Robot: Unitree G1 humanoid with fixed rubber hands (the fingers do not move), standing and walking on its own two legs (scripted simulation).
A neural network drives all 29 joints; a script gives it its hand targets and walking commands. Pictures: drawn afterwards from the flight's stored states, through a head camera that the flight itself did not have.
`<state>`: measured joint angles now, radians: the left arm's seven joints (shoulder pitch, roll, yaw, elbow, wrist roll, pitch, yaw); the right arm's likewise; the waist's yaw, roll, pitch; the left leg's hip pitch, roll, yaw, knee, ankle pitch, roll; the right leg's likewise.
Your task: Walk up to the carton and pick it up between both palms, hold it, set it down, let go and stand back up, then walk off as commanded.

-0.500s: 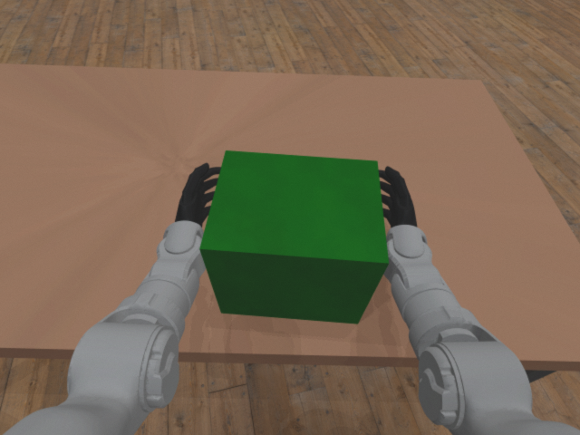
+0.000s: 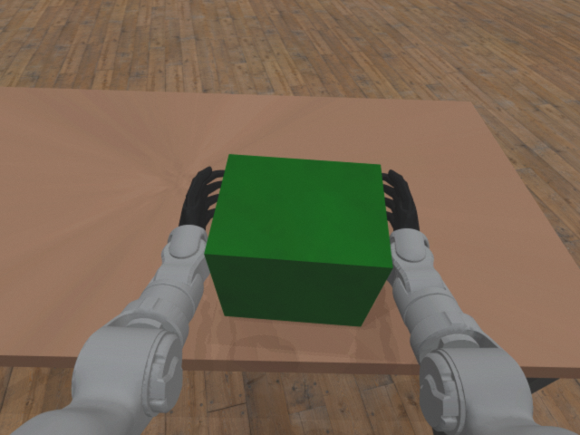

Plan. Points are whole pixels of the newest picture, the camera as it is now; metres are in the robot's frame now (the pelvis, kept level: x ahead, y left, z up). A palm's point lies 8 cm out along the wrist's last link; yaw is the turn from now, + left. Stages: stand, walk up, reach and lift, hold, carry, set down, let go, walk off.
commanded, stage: reach and lift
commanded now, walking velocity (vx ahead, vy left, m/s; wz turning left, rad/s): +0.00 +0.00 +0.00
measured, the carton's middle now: (298, 244) +0.39 -0.01 +0.06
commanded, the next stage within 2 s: none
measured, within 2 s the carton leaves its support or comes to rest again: neither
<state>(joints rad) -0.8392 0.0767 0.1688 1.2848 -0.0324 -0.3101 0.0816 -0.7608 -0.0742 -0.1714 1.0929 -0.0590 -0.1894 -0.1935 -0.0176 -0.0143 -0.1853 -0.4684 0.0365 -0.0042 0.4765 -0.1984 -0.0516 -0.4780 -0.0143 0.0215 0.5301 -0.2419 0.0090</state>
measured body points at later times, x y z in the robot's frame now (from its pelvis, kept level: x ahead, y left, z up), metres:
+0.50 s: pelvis -0.02 +0.00 +0.00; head -0.04 +0.01 +0.45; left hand +0.40 +0.14 +0.12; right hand +0.39 -0.17 +0.12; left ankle +0.01 +0.15 -0.73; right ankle +0.00 -0.12 -0.73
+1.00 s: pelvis -0.02 +0.01 +0.00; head -0.02 +0.01 +0.45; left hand +0.41 +0.15 +0.16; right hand +0.40 -0.16 +0.15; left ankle +0.01 +0.15 -0.73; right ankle +0.00 -0.12 -0.73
